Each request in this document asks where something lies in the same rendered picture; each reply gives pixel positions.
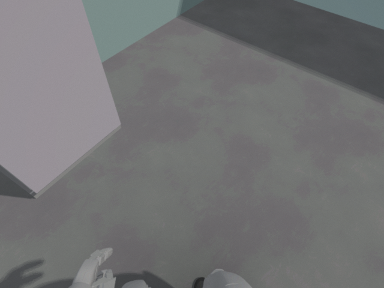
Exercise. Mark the fridge door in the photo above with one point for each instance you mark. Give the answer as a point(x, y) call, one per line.
point(55, 101)

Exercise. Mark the robot right thigh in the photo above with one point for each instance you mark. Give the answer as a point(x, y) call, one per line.
point(223, 279)

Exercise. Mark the left robot hand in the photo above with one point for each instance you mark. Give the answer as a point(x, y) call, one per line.
point(88, 271)

